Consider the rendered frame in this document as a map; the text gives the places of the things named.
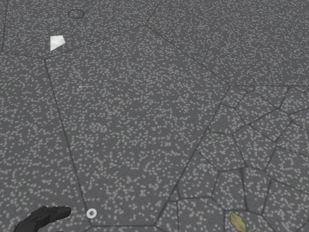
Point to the robot left hand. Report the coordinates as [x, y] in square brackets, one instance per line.
[41, 217]

